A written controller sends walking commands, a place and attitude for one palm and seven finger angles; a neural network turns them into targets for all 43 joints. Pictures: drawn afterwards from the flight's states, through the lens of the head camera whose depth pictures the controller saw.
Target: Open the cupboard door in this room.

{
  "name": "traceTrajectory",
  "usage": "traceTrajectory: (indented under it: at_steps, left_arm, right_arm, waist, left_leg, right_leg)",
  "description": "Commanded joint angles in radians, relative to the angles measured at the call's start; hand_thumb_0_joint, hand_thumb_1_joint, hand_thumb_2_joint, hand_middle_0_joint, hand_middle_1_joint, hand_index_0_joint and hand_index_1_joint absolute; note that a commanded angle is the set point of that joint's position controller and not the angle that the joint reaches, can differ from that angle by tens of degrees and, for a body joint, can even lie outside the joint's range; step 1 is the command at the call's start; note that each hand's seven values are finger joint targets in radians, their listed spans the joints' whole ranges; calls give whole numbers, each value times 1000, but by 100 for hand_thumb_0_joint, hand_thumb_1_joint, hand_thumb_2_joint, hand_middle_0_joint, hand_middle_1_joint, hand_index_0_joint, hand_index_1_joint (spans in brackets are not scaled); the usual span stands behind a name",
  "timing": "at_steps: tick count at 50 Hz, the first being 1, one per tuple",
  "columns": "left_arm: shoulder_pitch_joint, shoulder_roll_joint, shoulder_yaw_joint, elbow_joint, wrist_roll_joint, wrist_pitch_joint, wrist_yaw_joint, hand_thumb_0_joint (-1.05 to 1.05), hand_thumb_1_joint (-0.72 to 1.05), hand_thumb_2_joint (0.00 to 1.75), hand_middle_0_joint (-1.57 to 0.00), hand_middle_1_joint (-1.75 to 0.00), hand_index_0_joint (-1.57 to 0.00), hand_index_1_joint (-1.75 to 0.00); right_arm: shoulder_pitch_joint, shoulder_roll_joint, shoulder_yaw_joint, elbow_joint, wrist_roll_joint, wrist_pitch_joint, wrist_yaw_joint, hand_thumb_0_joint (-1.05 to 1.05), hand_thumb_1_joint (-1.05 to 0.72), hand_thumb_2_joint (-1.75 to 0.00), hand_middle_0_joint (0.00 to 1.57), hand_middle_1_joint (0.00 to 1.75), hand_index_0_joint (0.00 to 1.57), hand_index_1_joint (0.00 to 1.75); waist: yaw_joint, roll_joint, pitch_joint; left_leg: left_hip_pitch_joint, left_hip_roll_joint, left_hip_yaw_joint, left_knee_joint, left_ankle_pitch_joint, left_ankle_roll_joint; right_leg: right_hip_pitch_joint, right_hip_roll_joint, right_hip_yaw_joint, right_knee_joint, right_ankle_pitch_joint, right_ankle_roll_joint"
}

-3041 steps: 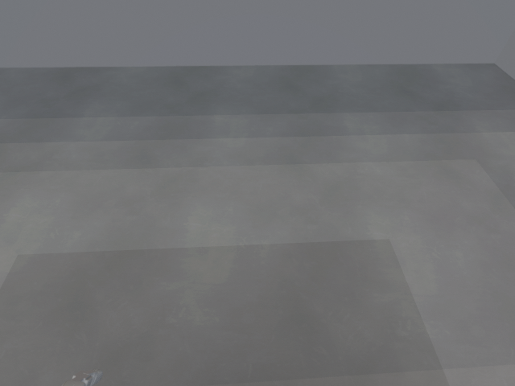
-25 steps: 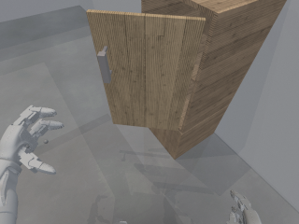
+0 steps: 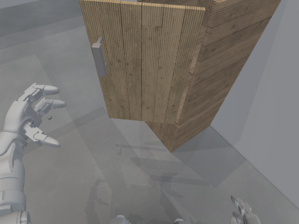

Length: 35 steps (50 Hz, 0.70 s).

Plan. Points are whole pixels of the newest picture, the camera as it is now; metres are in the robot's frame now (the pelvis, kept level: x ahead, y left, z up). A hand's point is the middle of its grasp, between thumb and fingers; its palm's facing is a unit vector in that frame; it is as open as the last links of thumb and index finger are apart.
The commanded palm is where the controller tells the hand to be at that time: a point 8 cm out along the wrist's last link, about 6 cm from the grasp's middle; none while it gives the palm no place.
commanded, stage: move the hooked fingers beside the handle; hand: left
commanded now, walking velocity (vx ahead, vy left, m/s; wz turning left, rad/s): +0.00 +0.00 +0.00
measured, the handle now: (101, 57) +0.63 +0.19 +0.07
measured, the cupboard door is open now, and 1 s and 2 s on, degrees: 49 49 49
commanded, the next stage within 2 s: none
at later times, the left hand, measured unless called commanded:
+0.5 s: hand (62, 91) +0.44 +0.26 +0.09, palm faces -0.08 -1.00 +0.00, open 13.9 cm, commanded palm +0.42 +0.32 +0.08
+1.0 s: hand (72, 72) +0.52 +0.26 +0.09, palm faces -0.09 -1.00 +0.00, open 13.9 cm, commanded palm +0.52 +0.30 +0.07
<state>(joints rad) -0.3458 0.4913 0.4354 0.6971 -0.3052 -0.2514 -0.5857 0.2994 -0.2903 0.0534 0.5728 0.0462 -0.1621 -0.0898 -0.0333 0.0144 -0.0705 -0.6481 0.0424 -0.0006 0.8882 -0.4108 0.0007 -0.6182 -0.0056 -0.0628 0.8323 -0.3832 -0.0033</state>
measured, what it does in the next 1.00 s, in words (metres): stands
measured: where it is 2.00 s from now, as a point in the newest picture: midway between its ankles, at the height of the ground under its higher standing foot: outside the picture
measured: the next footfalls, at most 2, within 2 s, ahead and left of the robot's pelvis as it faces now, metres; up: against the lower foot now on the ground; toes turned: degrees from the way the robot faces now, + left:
none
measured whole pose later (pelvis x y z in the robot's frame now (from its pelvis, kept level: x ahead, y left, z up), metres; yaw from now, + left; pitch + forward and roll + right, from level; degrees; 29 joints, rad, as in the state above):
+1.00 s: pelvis +0.00 +0.01 -0.02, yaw -2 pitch +21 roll -4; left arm -1.00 0.77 0.50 1.26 -0.10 -0.30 -0.53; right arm 0.41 -0.30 0.07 0.61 0.01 0.04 -0.05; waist -0.19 0.01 -0.08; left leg -0.94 0.07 0.00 1.02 -0.45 0.02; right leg -0.89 0.02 -0.06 0.91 -0.39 0.01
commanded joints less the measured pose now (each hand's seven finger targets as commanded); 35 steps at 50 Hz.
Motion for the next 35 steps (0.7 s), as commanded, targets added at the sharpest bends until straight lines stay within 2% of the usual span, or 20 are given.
traceTrajectory:
  at_steps: [1,2,4,7,10,11,12,13,15,20,21,23,24,26,27,29,30,31,34,35]
  left_arm:
    - [-321,310,91,-119,-28,-67,-1,0,-50,30,-30,-120,-30,-120]
    - [-333,326,99,-86,-21,-67,0,0,-50,30,-30,-120,-30,-120]
    - [-393,348,103,-90,-19,-81,-2,0,-50,30,-30,-120,-30,-120]
    - [-454,323,65,-76,2,-95,-4,0,-50,30,-30,-120,-30,-120]
    - [-512,339,73,-42,0,-106,-1,0,-50,30,-30,-120,-30,-120]
    - [-521,335,67,-10,6,-104,0,0,-50,30,-30,-120,-30,-120]
    - [-534,368,90,19,15,-103,5,0,-50,30,-30,-120,-30,-120]
    - [-557,354,71,51,23,-100,7,0,-50,30,-30,-120,-30,-120]
    - [-637,391,81,70,36,-110,9,0,-50,30,-30,-120,-30,-120]
    - [-675,405,87,76,53,-143,19,0,-50,30,-30,-120,-30,-120]
    - [-653,424,113,112,51,-139,21,0,-50,30,-30,-120,-30,-120]
    - [-685,402,80,157,62,-128,17,0,-50,30,-30,-120,-30,-120]
    - [-694,408,90,189,56,-124,15,0,-50,30,-30,-120,-30,-120]
    - [-739,456,101,238,78,-113,19,0,-50,30,-30,-120,-30,-120]
    - [-774,461,92,239,88,-116,21,0,-50,30,-30,-120,-30,-120]
    - [-815,504,118,224,94,-136,24,0,-50,30,-30,-120,-30,-120]
    - [-853,499,105,203,100,-148,23,0,-50,30,-30,-120,-30,-120]
    - [-857,489,98,223,104,-154,23,0,-50,30,-30,-120,-30,-120]
    - [-905,488,91,287,95,-151,17,0,-50,30,-30,-120,-30,-120]
    - [-908,524,106,311,108,-141,15,0,-50,30,-30,-120,-30,-120]
  right_arm:
    - [34,-158,-69,-120,-2,-21,-3,0,-90,-90,20,30,20,30]
    - [39,-161,-69,-119,-1,-14,-2,0,-90,-90,20,30,20,30]
    - [48,-165,-71,-119,-2,-3,0,0,-90,-90,20,30,20,30]
    - [70,-162,-75,-111,-3,10,3,0,-90,-90,20,30,20,30]
    - [92,-170,-80,-95,-5,21,5,0,-90,-90,20,30,20,30]
    - [97,-170,-79,-90,-5,28,6,0,-90,-90,20,30,20,30]
    - [102,-174,-79,-84,-7,34,5,0,-90,-90,20,30,20,30]
    - [105,-172,-77,-80,-6,41,6,0,-90,-90,20,30,20,30]
    - [118,-175,-76,-71,-10,52,7,0,-90,-90,20,30,20,30]
    - [146,-175,-80,-68,-18,76,18,0,-90,-90,20,30,20,30]
    - [152,-177,-82,-66,-18,82,19,0,-90,-90,20,30,20,30]
    - [153,-177,-79,-64,-15,96,22,0,-90,-90,20,30,20,30]
    - [159,-178,-78,-64,-17,102,21,0,-90,-90,20,30,20,30]
    - [167,-187,-76,-61,-16,116,20,0,-90,-90,20,30,20,30]
    - [173,-187,-76,-59,-17,122,21,0,-90,-90,20,30,20,30]
    - [183,-190,-76,-60,-21,131,20,0,-90,-90,20,30,20,30]
    - [189,-187,-78,-53,-23,134,22,0,-90,-90,20,30,20,30]
    - [195,-186,-77,-47,-25,137,24,0,-90,-90,20,30,20,30]
    - [207,-195,-73,-32,-24,148,20,0,-90,-90,20,30,20,30]
    - [212,-199,-73,-31,-25,154,19,0,-90,-90,20,30,20,30]
  waist:
    - [-3,50,-290]
    - [-4,46,-272]
    - [-4,59,-294]
    - [-21,108,-329]
    - [-29,74,-356]
    - [-34,75,-352]
    - [-31,66,-337]
    - [-43,73,-321]
    - [-46,99,-348]
    - [-43,137,-444]
    - [-40,105,-431]
    - [-59,93,-386]
    - [-58,78,-371]
    - [-73,68,-349]
    - [-81,71,-354]
    - [-76,101,-401]
    - [-87,140,-441]
    - [-87,156,-439]
    - [-117,90,-400]
    - [-111,111,-415]
  left_leg:
    - [126,-41,-10,-121,233,20]
    - [106,-40,-10,-123,215,21]
    - [109,-40,-11,-114,230,22]
    - [142,-38,-13,-107,255,22]
    - [152,-33,-22,-98,276,22]
    - [142,-33,-20,-97,261,23]
    - [122,-31,-24,-97,255,23]
    - [112,-33,-17,-95,239,25]
    - [117,-32,-21,-84,257,25]
    - [185,-24,-32,-63,354,17]
    - [164,-22,-31,-60,358,19]
    - [125,-22,-26,-62,325,23]
    - [108,-23,-24,-56,325,26]
    - [59,-23,-16,-54,263,31]
    - [52,-23,-19,-50,258,32]
    - [69,-23,-22,-33,298,31]
    - [108,-20,-26,-27,317,28]
    - [124,-19,-32,-25,324,24]
    - [86,-14,-37,-13,297,32]
    - [76,-13,-35,-13,283,30]
  right_leg:
    - [125,33,40,-89,226,-21]
    - [115,33,41,-90,208,-21]
    - [121,36,45,-80,219,-26]
    - [82,37,37,-70,233,-25]
    - [77,43,33,-63,248,-25]
    - [66,42,33,-63,237,-23]
    - [62,40,31,-61,229,-24]
    - [46,39,33,-64,218,-21]
    - [44,41,38,-53,233,-24]
    - [29,47,29,-28,284,-27]
    - [38,48,29,-28,294,-25]
    - [17,47,26,-31,278,-21]
    - [17,52,27,-27,282,-24]
    - [7,47,36,-34,250,-17]
    - [4,47,37,-31,245,-16]
    - [9,51,41,-15,270,-23]
    - [-10,51,42,-12,275,-19]
    - [-33,53,36,-9,262,-22]
    - [-58,59,35,-13,242,-20]
    - [-57,56,38,-12,234,-17]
